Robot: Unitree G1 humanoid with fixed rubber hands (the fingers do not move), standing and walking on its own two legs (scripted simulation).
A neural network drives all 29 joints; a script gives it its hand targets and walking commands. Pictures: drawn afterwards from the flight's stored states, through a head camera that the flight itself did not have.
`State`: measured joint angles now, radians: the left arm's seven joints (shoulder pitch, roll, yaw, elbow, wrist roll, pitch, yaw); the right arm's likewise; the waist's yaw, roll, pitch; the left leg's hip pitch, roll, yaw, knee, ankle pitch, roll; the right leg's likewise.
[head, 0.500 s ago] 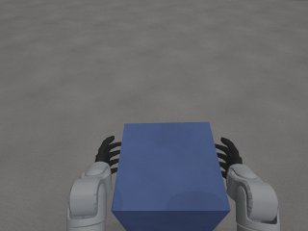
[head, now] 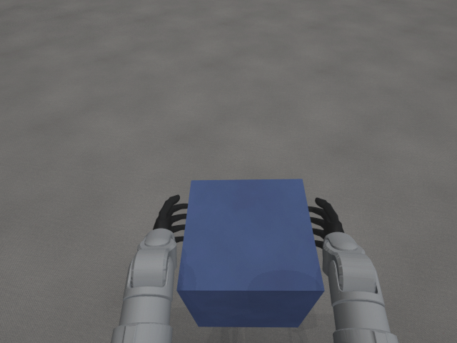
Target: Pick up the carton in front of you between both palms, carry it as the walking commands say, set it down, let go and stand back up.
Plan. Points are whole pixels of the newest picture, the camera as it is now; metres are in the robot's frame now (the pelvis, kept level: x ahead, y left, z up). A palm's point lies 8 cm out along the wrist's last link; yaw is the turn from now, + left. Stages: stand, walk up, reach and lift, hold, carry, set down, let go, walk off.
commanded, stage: carry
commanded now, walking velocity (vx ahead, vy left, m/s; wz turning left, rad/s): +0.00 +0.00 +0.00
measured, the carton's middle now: (247, 257) +0.28 +0.00 -0.05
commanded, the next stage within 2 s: none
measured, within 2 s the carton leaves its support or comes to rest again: neither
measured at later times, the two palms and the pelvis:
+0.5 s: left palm (170, 185) +0.39 +0.15 +0.05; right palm (321, 195) +0.37 -0.15 +0.04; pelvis +0.09 +0.02 +0.02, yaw -2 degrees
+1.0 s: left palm (193, 118) +0.60 +0.13 +0.05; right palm (311, 120) +0.61 -0.17 +0.04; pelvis +0.31 -0.03 +0.01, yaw +2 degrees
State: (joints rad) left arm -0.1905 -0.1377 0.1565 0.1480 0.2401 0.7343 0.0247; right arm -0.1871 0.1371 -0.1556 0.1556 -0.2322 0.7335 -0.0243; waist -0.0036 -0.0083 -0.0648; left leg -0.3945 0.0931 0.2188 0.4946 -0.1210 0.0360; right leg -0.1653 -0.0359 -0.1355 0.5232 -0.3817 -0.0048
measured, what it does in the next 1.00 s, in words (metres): walks ahead: right foot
